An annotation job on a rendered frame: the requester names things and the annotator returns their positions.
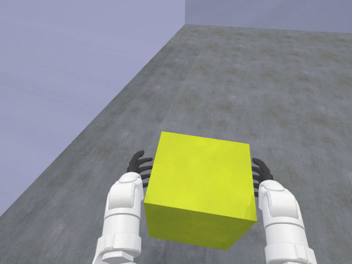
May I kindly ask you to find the robot left forearm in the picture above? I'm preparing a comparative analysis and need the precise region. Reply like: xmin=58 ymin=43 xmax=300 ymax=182
xmin=92 ymin=172 xmax=144 ymax=264

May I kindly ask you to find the robot left hand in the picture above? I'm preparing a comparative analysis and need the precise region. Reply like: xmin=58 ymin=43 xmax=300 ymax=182
xmin=127 ymin=150 xmax=153 ymax=188

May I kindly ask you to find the carton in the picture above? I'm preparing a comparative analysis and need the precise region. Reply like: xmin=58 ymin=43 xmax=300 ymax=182
xmin=144 ymin=131 xmax=257 ymax=250

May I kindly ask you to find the robot right forearm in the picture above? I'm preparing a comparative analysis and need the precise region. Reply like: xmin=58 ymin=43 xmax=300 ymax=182
xmin=258 ymin=180 xmax=317 ymax=264

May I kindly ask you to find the robot right hand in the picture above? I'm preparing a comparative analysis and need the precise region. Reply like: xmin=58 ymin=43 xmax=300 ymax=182
xmin=251 ymin=158 xmax=273 ymax=197

